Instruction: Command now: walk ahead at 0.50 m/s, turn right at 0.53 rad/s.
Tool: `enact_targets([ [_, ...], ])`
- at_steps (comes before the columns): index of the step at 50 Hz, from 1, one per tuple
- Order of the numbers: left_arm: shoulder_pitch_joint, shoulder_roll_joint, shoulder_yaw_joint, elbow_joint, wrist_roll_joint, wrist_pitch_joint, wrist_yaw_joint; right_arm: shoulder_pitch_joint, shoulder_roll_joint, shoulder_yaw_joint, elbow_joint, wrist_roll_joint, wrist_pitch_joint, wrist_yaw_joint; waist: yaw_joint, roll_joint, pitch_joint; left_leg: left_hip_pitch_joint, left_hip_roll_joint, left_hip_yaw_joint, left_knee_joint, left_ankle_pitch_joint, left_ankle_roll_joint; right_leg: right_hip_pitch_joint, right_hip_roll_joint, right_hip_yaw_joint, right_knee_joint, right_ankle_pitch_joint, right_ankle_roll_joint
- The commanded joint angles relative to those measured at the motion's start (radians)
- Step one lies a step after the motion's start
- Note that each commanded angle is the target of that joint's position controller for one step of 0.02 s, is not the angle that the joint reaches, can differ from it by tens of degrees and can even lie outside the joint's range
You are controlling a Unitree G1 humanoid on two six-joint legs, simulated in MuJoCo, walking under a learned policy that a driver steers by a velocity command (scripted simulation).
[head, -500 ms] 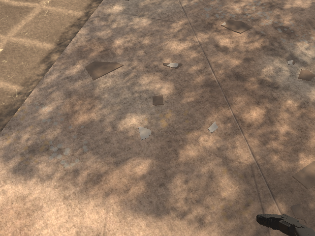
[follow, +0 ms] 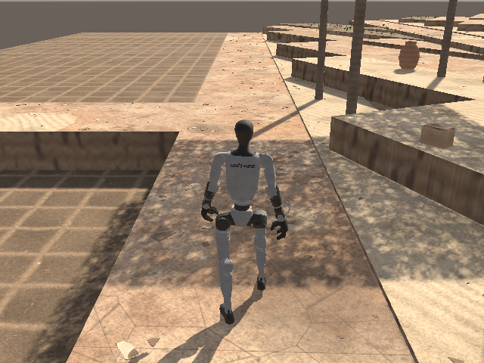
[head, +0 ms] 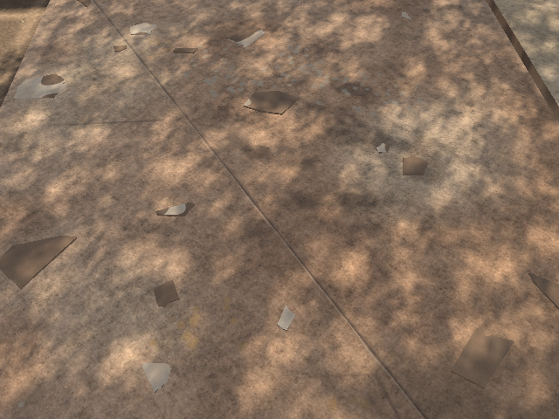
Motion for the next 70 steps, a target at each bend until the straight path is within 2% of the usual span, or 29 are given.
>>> enact_targets([
  [1,-0.124,0.057,0.006,-0.123,-0.005,-0.013,-0.024,0.017,-0.187,-0.042,-0.044,0.013,0.015,-0.008,0.01,0.076,0.085,0.034,0.329,-0.055,0.036,0.678,0.134,-0.039,0.036,-0.07,-0.052,-0.118,-0.036],
  [3,-0.007,0.114,0.034,-0.118,-0.009,-0.009,-0.029,-0.019,-0.219,-0.051,-0.065,0.018,0.028,-0.012,0.091,0.121,-0.011,0.029,0.321,-0.027,0.246,1.03,0.109,0.165,0.12,-0.131,-0.048,-0.207,-0.079],
  [5,0.301,0.251,0.103,-0.049,-0.01,-0.003,-0.003,-0.046,-0.214,-0.043,-0.096,0.016,0.028,-0.012,0.243,0.041,-0.183,-0.251,0.247,-0.008,0.737,0.811,0.031,0.678,0.113,0.007,-0.162,-0.14,-0.165],
  [6,0.306,0.36,0.119,-0.046,-0.013,-0.004,0.008,0.042,-0.042,0.005,-0.147,-0.019,-0.001,0.007,0.12,-0.232,-0.256,-0.715,0.043,-0.083,1.106,-0.171,-0.031,1.013,-0.152,0.559,-0.222,-0.229,-0.34],
  [7,0.353,0.304,0.095,-0.071,0.008,-0.018,0.005,-0.044,-0.096,0.003,-0.181,0.026,-0.053,0.022,0.166,-0.147,-0.398,-0.85,-0.016,-0.336,1.241,-0.276,-0.013,1.106,-0.241,0.872,-0.399,-0.318,-0.4],
  [8,0.328,0.235,0.077,-0.066,0.018,-0.028,0.005,-0.154,-0.141,-0.009,-0.212,0.062,-0.077,0.03,0.187,-0.092,-0.27,-0.952,0.038,-0.366,1.227,-0.184,0.02,1.051,-0.211,0.728,-0.418,-0.246,-0.336],
  [11,0.117,0.131,0.042,-0.124,0.015,-0.041,0.008,-0.136,-0.161,-0.025,-0.194,0.014,-0.068,0.017,0.054,0.024,-0.107,-0.761,0.146,-0.369,0.998,-0.012,0.027,0.63,-0.101,0.417,-0.438,0.014,-0.257],
  [14,0.123,0.162,0.045,-0.131,0.01,-0.045,0.025,-0.134,-0.133,-0.026,-0.208,-0.003,-0.028,0.016,0.022,0.026,-0.065,-0.703,0.151,-0.341,0.854,0.04,-0.019,0.496,-0.068,0.326,-0.483,0.123,-0.255],
  [20,0.228,0.171,0.041,-0.096,0.006,-0.04,0.049,-0.329,-0.08,-0.001,-0.258,-0.003,-0.025,0.026,0.107,-0.042,-0.013,-0.658,0.095,-0.287,0.419,0.434,-0.038,0.46,0.014,0.174,-0.496,0.083,-0.17],
  [26,0.308,0.181,0.041,-0.052,0.006,-0.032,0.049,-0.442,-0.117,-0.001,-0.308,0.01,-0.045,0.055,0.147,-0.062,0.033,-0.735,0.071,-0.296,0.277,0.374,0.022,0.668,-0.088,0.264,-0.42,0.058,-0.157],
  [29,0.284,0.203,0.046,-0.054,0.009,-0.018,0.056,-0.351,-0.15,-0.013,-0.294,0.01,-0.054,0.061,0.086,-0.092,-0.007,-0.609,0.033,-0.264,0.244,0.26,0.068,0.727,-0.098,0.264,-0.319,0.316,-0.125],
  [30,0.26,0.198,0.041,-0.061,0.011,-0.015,0.055,-0.234,-0.177,-0.029,-0.26,0.008,-0.056,0.058,0.024,-0.084,-0.079,-0.442,0.008,-0.24,0.222,0.291,0.097,0.708,-0.053,0.228,-0.197,0.464,-0.106],
  [31,0.237,0.171,0.027,-0.081,0.019,-0.016,0.052,-0.066,-0.22,-0.043,-0.226,-0.005,-0.056,0.053,-0.051,-0.051,-0.212,-0.167,0.102,-0.329,0.273,0.35,0.154,0.578,-0.003,0.188,0.018,0.394,-0.076],
  [32,0.353,0.097,0.005,-0.087,0.02,-0.03,0.048,0.079,-0.299,-0.064,-0.203,-0.016,-0.05,0.049,-0.043,0.158,-0.375,0.23,0.327,-0.692,0.274,0.284,0.293,0.229,0.14,0.119,0.396,0.003,-0.002],
  [33,0.386,0.094,-0.003,-0.073,-0.002,-0.045,0.043,0.122,-0.25,-0.054,-0.169,0.006,-0.039,0.057,-0.045,0.324,-0.425,0.338,0.426,-1.014,0.111,0.089,0.358,0.005,0.206,0.159,0.585,-0.574,0.02],
  [34,0.297,0.18,0.016,-0.09,-0.019,-0.054,0.039,0.056,-0.189,-0.035,-0.181,0.024,-0.034,0.056,-0.054,0.204,-0.254,0.223,0.392,-0.938,0.079,-0.071,0.303,-0.105,0.137,0.188,0.657,-0.538,0.01],
  [36,0.158,0.174,0.015,-0.128,-0.002,-0.056,0.039,-0.085,-0.138,-0.013,-0.21,0.005,-0.023,0.055,-0.003,0.056,-0.05,-0.093,0.311,-0.702,0.017,0.029,0.247,-0.079,0.042,0.113,0.557,-0.377,0.006],
  [37,0.166,0.169,0.022,-0.126,0.011,-0.049,0.042,-0.115,-0.119,-0.005,-0.215,-0.005,-0.027,0.056,0.03,0.07,-0.03,-0.177,0.278,-0.64,-0.007,0.108,0.233,-0.024,0.008,0.113,0.49,-0.331,0.007],
  [41,0.187,0.115,0.012,-0.127,0.016,-0.029,0.048,-0.096,-0.153,-0.011,-0.191,0.0,-0.035,0.052,0.063,0.103,-0.022,-0.265,0.238,-0.495,-0.076,0.322,0.25,0.02,-0.024,0.079,0.347,-0.246,0.04],
  [52,-0.145,0.089,-0.01,-0.23,0.002,-0.052,0.01,0.077,-0.198,-0.019,-0.115,0.024,0.008,0.028,-0.041,0.091,0.045,-0.088,0.245,-0.374,-0.036,0.393,0.194,0.017,0.04,0.018,-0.164,0.038,0.04],
  [55,-0.116,0.122,0.0,-0.237,0.003,-0.061,-0.003,0.065,-0.221,-0.027,-0.108,0.026,0.024,0.021,0.004,0.116,0.021,-0.015,0.279,-0.385,0.049,0.54,0.168,0.093,0.065,0.008,-0.213,-0.072,0.0],
  [57,0.103,0.191,0.036,-0.174,0.012,-0.064,0.006,0.038,-0.209,-0.02,-0.117,0.026,0.031,0.019,0.121,0.101,-0.118,-0.085,0.209,-0.334,0.304,0.767,0.127,0.442,0.101,-0.021,-0.252,-0.044,-0.053],
  [58,0.284,0.268,0.057,-0.143,0.033,-0.063,0.017,0.023,-0.168,0.0,-0.149,0.003,0.027,0.016,0.19,0.011,-0.269,-0.277,0.144,-0.287,0.599,0.554,0.082,0.745,-0.071,0.151,-0.196,0.114,-0.12],
  [59,0.315,0.336,0.067,-0.127,0.046,-0.055,0.017,0.16,-0.047,0.036,-0.155,0.002,0.006,0.022,0.119,-0.259,-0.396,-0.672,-0.038,-0.274,0.954,-0.159,0.011,1.075,-0.312,0.577,-0.252,0.18,-0.293],
  [60,0.331,0.238,0.043,-0.13,0.033,-0.049,0.015,0.129,-0.153,0.013,-0.129,0.019,-0.009,0.026,0.162,-0.173,-0.419,-0.748,-0.021,-0.413,1.082,-0.305,0.007,1.056,-0.307,0.634,-0.295,0.244,-0.295],
  [61,0.252,0.201,0.027,-0.14,0.03,-0.047,0.018,0.049,-0.195,-0.001,-0.153,0.038,-0.014,0.027,0.149,-0.125,-0.269,-0.796,0.017,-0.405,1.107,-0.258,0.005,0.926,-0.272,0.451,-0.29,0.398,-0.257],
  [63,0.124,0.147,0.009,-0.147,0.027,-0.047,0.013,-0.025,-0.172,-0.003,-0.166,0.016,0.001,0.018,0.083,-0.017,-0.135,-0.746,0.094,-0.348,0.986,-0.153,-0.014,0.68,-0.18,0.262,-0.332,0.512,-0.205],
  [66,0.06,0.125,0.001,-0.127,0.043,-0.057,0.01,0.029,-0.106,0.005,-0.153,0.01,0.046,0.01,0.004,-0.052,-0.12,-0.551,0.119,-0.333,0.827,-0.064,-0.037,0.468,-0.131,0.147,-0.409,0.557,-0.196],
  [70,0.029,0.169,0.01,-0.092,0.042,-0.046,0.027,-0.038,-0.085,0.018,-0.167,-0.003,0.062,0.005,0.006,-0.083,-0.135,-0.441,0.103,-0.302,0.558,0.125,-0.046,0.408,-0.09,0.041,-0.43,0.549,-0.178],
])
